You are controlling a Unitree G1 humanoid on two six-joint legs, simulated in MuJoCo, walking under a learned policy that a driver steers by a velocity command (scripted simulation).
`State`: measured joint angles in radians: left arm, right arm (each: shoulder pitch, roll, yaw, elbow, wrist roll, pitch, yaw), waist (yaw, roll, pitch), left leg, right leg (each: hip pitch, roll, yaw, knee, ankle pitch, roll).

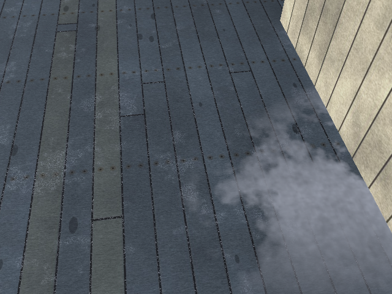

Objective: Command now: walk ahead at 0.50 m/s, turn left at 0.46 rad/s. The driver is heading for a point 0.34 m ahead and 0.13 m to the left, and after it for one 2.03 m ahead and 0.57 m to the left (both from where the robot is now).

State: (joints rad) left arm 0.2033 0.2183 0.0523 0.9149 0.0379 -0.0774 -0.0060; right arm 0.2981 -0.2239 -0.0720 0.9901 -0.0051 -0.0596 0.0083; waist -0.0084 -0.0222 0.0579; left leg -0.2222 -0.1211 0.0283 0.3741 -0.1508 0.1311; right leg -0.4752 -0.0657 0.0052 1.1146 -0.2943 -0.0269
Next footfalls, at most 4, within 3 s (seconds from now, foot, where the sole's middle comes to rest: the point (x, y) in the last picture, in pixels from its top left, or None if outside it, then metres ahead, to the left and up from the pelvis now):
0.38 right None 0.40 -0.11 -0.78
0.90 left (140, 273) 0.54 0.20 -0.78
1.46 right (151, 183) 0.91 0.19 -0.78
2.00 left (81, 150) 1.07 0.50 -0.78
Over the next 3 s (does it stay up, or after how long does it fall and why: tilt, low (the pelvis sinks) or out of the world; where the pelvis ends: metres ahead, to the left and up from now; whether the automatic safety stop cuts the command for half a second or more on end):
stays up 1.44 0.57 0.00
